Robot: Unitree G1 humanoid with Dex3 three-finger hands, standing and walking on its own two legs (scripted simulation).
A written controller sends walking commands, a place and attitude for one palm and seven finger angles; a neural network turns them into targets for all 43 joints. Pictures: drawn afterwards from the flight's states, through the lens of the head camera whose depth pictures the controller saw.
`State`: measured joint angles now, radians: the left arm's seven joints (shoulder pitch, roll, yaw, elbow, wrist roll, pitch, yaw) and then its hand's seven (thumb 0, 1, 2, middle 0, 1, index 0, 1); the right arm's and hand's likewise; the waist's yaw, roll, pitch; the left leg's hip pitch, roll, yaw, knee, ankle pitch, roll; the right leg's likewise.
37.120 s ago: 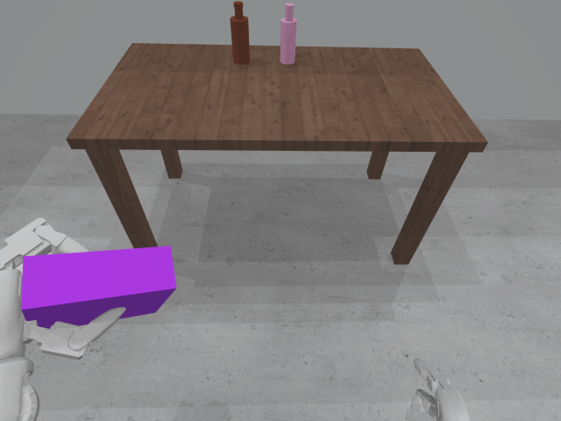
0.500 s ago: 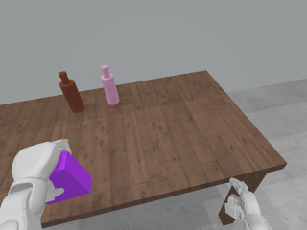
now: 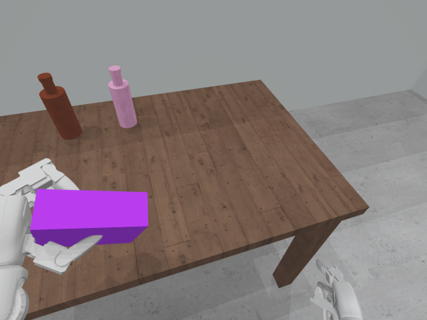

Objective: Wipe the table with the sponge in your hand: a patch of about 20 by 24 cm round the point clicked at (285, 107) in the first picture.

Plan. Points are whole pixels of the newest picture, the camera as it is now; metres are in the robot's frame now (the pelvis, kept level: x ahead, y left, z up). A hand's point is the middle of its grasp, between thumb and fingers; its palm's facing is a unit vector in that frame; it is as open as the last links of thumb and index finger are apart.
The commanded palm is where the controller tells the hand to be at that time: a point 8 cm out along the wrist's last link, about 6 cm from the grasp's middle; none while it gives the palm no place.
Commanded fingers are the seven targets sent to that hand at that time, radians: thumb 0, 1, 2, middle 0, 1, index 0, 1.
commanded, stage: step back with the hand held close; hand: left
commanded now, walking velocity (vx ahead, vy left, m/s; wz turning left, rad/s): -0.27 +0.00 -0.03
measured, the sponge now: (108, 220) +0.22 +0.18 +0.14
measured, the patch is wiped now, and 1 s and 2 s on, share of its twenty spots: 1.00 1.00 1.00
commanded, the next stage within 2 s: stop stepping back and stand still in 1.56 s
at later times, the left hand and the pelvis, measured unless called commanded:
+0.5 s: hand (28, 244) +0.17 +0.25 +0.17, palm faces +0.39 -0.84 -0.38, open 9.1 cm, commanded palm +0.12 +0.29 +0.19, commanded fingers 0.00 0.10 1.30 -1.20 -1.60 -1.20 -1.60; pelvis -0.04 +0.01 -0.01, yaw +0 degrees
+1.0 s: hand (25, 254) +0.15 +0.25 +0.17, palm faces +0.40 -0.82 -0.42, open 9.1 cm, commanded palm +0.10 +0.29 +0.19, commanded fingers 0.00 0.10 1.30 -1.20 -1.60 -1.20 -1.60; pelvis -0.07 +0.01 -0.02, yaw -1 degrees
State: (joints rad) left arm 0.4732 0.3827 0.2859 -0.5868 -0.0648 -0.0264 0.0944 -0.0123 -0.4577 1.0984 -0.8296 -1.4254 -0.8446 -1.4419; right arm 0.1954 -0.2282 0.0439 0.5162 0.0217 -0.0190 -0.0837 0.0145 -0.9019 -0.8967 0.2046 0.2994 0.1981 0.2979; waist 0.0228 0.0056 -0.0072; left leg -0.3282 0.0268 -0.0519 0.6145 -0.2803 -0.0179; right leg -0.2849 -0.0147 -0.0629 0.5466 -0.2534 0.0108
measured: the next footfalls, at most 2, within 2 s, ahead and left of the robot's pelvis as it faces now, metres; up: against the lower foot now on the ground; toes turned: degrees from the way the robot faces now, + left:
right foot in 1.42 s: -0.07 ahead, -0.13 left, +0.00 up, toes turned +1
left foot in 1.70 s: -0.21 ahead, +0.13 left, +0.00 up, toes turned +4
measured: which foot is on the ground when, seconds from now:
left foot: down 0.00-1.00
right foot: down 0.00-1.00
